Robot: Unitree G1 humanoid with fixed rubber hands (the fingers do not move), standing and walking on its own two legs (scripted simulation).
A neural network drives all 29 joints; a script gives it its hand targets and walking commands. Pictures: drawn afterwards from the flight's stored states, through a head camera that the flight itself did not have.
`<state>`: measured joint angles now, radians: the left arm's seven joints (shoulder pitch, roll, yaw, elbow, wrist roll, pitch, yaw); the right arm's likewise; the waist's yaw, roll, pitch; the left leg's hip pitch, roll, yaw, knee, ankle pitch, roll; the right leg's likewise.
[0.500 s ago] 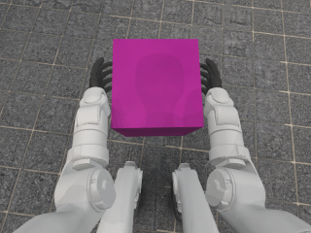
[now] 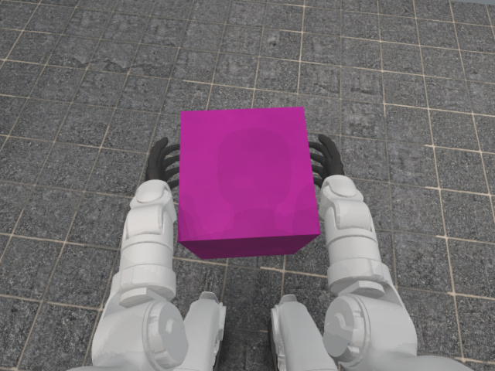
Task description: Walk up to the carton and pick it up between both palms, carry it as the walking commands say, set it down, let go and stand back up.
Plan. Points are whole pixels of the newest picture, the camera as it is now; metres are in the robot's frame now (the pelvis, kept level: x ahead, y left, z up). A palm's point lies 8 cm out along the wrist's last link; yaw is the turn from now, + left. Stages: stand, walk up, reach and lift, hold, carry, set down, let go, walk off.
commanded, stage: reach and lift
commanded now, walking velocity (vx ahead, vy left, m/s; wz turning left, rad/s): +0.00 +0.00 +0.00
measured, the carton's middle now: (245, 193) +0.41 +0.01 -0.10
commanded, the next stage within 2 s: none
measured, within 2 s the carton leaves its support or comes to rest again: neither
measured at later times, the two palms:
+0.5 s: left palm (146, 179) +0.37 +0.15 +0.04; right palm (347, 177) +0.38 -0.13 +0.04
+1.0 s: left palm (134, 169) +0.36 +0.15 +0.11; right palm (371, 174) +0.36 -0.14 +0.10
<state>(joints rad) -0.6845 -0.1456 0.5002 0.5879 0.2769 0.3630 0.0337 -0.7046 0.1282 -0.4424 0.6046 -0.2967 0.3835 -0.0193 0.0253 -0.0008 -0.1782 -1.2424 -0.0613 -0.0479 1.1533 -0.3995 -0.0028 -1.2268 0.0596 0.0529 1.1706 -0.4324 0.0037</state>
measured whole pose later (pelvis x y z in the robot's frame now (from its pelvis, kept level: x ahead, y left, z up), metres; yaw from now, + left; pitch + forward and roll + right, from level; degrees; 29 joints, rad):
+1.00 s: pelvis +0.02 +0.00 +0.10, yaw +0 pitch +8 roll +0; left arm -0.44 -0.21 0.40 0.42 0.31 0.46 0.01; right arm -0.42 0.19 -0.38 0.43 -0.32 0.44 0.02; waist 0.02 0.00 -0.03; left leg -0.50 -0.04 -0.06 0.58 -0.22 0.00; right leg -0.49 0.04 0.08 0.61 -0.25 -0.01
